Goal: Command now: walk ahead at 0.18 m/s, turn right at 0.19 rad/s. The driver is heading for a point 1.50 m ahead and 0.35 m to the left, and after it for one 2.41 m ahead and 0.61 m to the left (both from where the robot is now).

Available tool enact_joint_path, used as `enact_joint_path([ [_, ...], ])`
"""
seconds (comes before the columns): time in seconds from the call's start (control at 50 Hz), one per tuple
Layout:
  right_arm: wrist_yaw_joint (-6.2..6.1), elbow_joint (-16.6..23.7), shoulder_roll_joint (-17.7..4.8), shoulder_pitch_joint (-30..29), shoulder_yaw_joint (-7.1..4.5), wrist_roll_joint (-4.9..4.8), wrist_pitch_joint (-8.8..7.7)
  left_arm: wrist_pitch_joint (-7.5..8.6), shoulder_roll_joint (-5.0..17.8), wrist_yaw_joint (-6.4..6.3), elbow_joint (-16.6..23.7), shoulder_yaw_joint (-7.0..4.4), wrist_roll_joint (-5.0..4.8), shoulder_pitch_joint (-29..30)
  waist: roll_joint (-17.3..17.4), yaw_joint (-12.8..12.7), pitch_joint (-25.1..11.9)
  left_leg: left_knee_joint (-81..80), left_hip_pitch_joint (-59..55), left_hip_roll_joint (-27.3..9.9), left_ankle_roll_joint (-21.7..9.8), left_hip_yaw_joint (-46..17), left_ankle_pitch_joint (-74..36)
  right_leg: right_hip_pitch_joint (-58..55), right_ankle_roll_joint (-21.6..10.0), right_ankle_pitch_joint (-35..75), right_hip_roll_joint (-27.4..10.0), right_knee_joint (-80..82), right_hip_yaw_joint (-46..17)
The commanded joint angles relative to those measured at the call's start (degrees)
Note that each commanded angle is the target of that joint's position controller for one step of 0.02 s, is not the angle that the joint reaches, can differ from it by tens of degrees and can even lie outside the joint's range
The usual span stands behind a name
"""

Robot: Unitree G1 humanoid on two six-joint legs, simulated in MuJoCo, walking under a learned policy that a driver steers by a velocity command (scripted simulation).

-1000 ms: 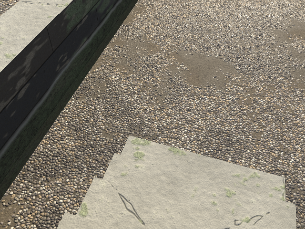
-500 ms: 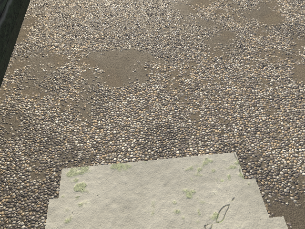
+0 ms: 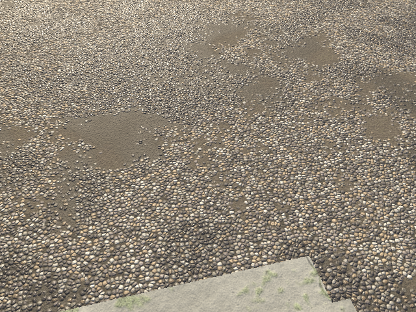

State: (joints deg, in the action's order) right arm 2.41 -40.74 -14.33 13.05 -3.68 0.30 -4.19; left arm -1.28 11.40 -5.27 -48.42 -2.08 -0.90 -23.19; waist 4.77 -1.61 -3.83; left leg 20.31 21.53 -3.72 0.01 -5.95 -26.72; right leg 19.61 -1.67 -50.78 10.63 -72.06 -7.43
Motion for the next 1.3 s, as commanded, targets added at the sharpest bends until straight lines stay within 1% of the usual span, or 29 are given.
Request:
enact_joint_path([
  [0.02,0.48,-9.4,-5.4,27.4,-1.73,1.72,0.77,0.52,-2.5,2.21,-3.0,0.5,-0.88,-10.2,11.4,6.5,-2.9,13.6,-40.3,-10.4,-3.6,-3.9,-35.1,29.3,0.7,-5.1,3.7,-34.6,-3.2],
  [0.04,0.9,-10.3,-3.9,24.2,-0.19,0.11,0.79,1.04,-0.1,3.06,-2.9,0.38,-2.04,-16.4,18.6,1.9,-7.8,18.1,-43.7,-15.3,-9.2,-13.0,-34.4,35.3,4.4,-5.3,0.7,-45.9,-7.9],
  [0.06,0.94,-10.3,-2.4,20.8,0.66,-1.23,1.15,1.07,2.6,3.31,-2.2,-0.03,-1.98,-13.7,15.9,1.9,-7.9,16.2,-40.0,-16.7,-12.0,-14.1,-24.4,37.8,6.1,-1.9,-2.6,-46.4,-7.5],
  [0.12,-1.11,-8.4,-5.6,8.8,1.21,2.73,2.99,-2.44,4.0,-0.07,3.6,0.34,-3.37,6.4,-0.5,1.6,2.5,-0.9,-11.2,-19.9,-18.1,-26.3,22.7,34.6,4.9,13.4,-9.0,-40.4,-2.1],
  [0.18,-3.05,-7.8,-2.4,6.1,3.3,2.2,3.67,-3.64,2.5,-0.99,4.6,0.26,-0.55,8.2,2.1,1.0,7.1,-2.1,0.9,-11.5,-13.4,-17.5,36.8,31.7,3.7,21.3,-8.5,-39.9,-3.0],
  [0.2,-3.7,-8.2,-0.6,8.5,3.78,1.84,3.8,-2.96,4.2,-0.67,3.6,-0.61,-0.8,6.5,1.0,0.9,7.2,0.0,0.8,-7.0,-11.6,-12.5,36.6,31.9,3.1,31.0,-7.2,-33.1,-2.8],
  [0.26,-5.11,-11.7,2.9,15.8,5.12,2.08,3.19,-1.52,-0.5,-0.14,3.0,0.38,-0.39,4.5,1.8,1.4,1.6,5.1,-6.5,-8.0,-12.8,-11.8,17.1,33.3,4.1,32.6,-6.4,-32.3,-4.5],
  [0.34,-5.71,-12.9,2.7,19.8,4.76,1.91,3.87,-1.37,-1.6,0.01,5.8,1.27,-0.13,10.3,0.6,3.6,0.4,7.1,-14.2,-9.9,-14.6,-14.6,18.1,39.3,5.5,28.6,-7.2,-31.5,-6.4],
  [0.48,-6.79,-11.1,0.7,17.0,3.5,1.69,5.59,-1.05,-0.8,0.85,8.0,1.58,-0.8,13.8,4.1,3.5,4.3,4.6,-8.5,-9.6,-15.7,-14.6,21.2,32.8,7.0,24.9,-10.9,-25.8,-0.7],
  [0.56,-7.19,-8.9,0.5,8.5,2.49,-0.49,7.51,0.51,-1.3,2.73,6.0,2.19,-0.45,7.6,5.9,-0.9,2.7,8.4,5.2,-3.4,-8.9,-2.5,24.3,7.7,3.7,26.2,-12.7,-2.3,7.9],
  [0.58,-6.79,-6.4,1.4,4.7,2.41,-0.92,7.89,0.63,1.5,2.86,4.3,1.57,-0.28,6.5,-6.0,-2.0,7.7,13.9,9.7,3.2,-3.1,7.2,39.9,10.8,0.2,26.5,-11.9,15.5,2.2],
  [0.6,-6.35,-3.1,1.5,2.1,2.03,-1.96,7.76,1.15,8.0,2.08,3.1,0.34,1.58,6.1,-26.8,-0.8,17.6,26.0,12.8,9.8,-0.8,11.6,53.8,22.7,-3.6,19.6,-16.4,40.5,-15.9],
  [0.62,-6.41,-2.1,1.5,-0.9,1.73,-2.76,6.98,2.63,6.2,1.99,3.4,1.11,3.38,5.8,-26.3,-1.9,21.6,28.4,11.2,9.9,-1.4,6.3,52.7,29.4,-6.7,19.3,-16.9,48.3,-28.6],
  [0.64,-6.13,-4.2,5.0,3.4,2.47,-2.66,6.34,3.24,4.7,1.63,3.1,1.53,3.12,8.8,-25.4,1.0,21.0,28.9,10.2,9.3,-2.2,4.4,47.7,29.8,-8.0,24.0,-16.1,44.2,-27.3],
  [0.68,-4.83,-12.8,11.2,19.3,3.65,-1.13,5.3,2.63,-0.1,0.46,4.9,1.83,-0.81,17.2,-15.1,7.5,16.2,10.7,-8.6,5.6,-2.9,5.6,24.8,35.1,-5.4,26.0,-12.7,26.7,-12.1],
  [0.72,-2.67,-18.7,10.7,31.6,3.31,1.65,3.86,1.73,-3.5,0.03,2.5,1.96,-2.18,16.9,-9.9,10.9,6.3,2.6,-30.7,-1.9,-6.3,4.0,10.7,37.1,0.1,32.2,-5.9,-2.4,0.5],
  [0.74,-2.25,-19.7,8.0,34.4,3.39,2.41,2.93,1.91,-6.9,1.04,3.5,2.95,-1.95,16.3,2.0,10.3,2.6,10.9,-37.9,-9.3,-10.3,-2.9,-9.6,42.2,1.6,14.5,-4.0,-19.3,0.7],
  [0.78,-3.07,-15.2,3.8,26.6,3.64,3.98,3.78,1.12,-6.8,1.49,4.1,3.55,-1.48,10.8,-1.5,6.4,-1.3,11.5,-34.8,-12.2,-12.7,-6.3,-2.9,43.2,2.6,17.1,-4.0,-25.8,-7.0],
  [0.82,-4.82,-11.6,-1.6,14.4,2.65,2.89,5.82,-1.18,-3.5,1.53,5.8,2.79,-0.33,10.4,1.4,1.1,1.9,3.3,-19.6,-12.6,-14.1,-9.0,24.1,35.9,3.9,31.0,-8.2,-11.4,-5.2],
  [0.86,-6.02,-9.3,1.8,5.5,3.86,1.98,7.55,-2.79,-2.7,2.71,6.6,2.31,0.75,12.1,1.8,-1.4,5.1,-3.3,-3.1,-8.1,-11.7,-5.8,44.4,19.5,4.0,42.8,-13.2,8.7,1.3],
  [0.9,-5.84,-10.6,1.3,9.7,3.01,0.64,8.06,-2.87,-2.8,3.92,4.8,1.72,0.32,12.2,4.4,2.3,7.2,-6.9,7.5,-5.5,-10.3,-2.7,53.4,-0.3,3.6,43.5,-10.9,26.2,7.1],
  [0.94,-5.14,-13.0,1.1,13.1,2.6,0.66,7.26,-2.57,-2.2,4.03,3.0,1.01,0.39,8.8,5.1,1.3,8.2,-6.9,10.7,-4.8,-10.6,-2.5,55.6,-10.4,3.2,37.7,-9.3,28.6,8.2],
  [1.0,-4.64,-14.9,3.6,15.4,2.82,-0.76,6.27,-1.89,0.2,3.53,-1.1,0.48,1.91,1.2,-2.4,0.2,11.3,0.1,7.6,-2.7,-5.5,-2.7,50.2,-15.2,0.3,45.9,-14.5,43.3,1.7],
  [1.02,-4.28,-14.8,3.1,19.4,2.18,-0.09,6.0,-1.66,3.9,3.47,-1.6,-0.07,1.45,-0.1,-9.9,3.5,9.3,3.7,7.9,-0.4,-4.0,-1.7,51.2,-18.5,-2.6,57.8,-18.8,43.1,-2.7],
  [1.04,-4.6,-14.3,5.0,18.3,2.28,-0.34,6.76,-1.36,2.5,3.88,-2.2,0.0,0.85,4.1,-15.1,4.2,10.5,2.5,2.2,1.5,-1.9,1.8,48.3,-6.5,-5.5,35.6,-18.3,48.8,-5.1],
  [1.06,-5.22,-14.8,3.2,15.3,1.82,-0.29,7.68,-0.84,1.6,4.19,-0.8,0.12,0.31,7.9,-11.3,3.2,13.0,4.2,-3.6,2.2,-0.4,3.3,45.5,0.3,-5.1,24.9,-16.2,53.3,-6.1],
  [1.14,-5.94,-15.7,4.4,16.6,1.42,0.44,9.49,0.23,1.9,4.41,-2.8,-0.03,-0.02,9.2,-10.4,4.4,9.3,5.1,-10.6,2.9,0.3,5.4,47.9,0.4,-3.3,17.2,-14.8,58.2,-6.5],
  [1.24,-5.58,-14.1,2.1,9.7,0.18,-1.67,5.82,-0.3,6.4,3.18,-4.2,-2.0,-0.52,0.6,-12.1,-1.4,7.9,12.3,5.2,3.8,-2.2,7.0,51.7,-12.5,-10.9,8.0,-20.9,60.0,-18.7],
  [1.3,-4.53,-14.0,2.6,8.4,-0.25,-1.32,3.7,0.15,7.3,3.0,-4.3,-2.69,-0.53,1.0,-12.7,-0.3,5.9,15.5,2.0,3.7,-4.2,5.9,51.5,-8.7,-13.3,9.2,-22.7,60.9,-21.5],
])
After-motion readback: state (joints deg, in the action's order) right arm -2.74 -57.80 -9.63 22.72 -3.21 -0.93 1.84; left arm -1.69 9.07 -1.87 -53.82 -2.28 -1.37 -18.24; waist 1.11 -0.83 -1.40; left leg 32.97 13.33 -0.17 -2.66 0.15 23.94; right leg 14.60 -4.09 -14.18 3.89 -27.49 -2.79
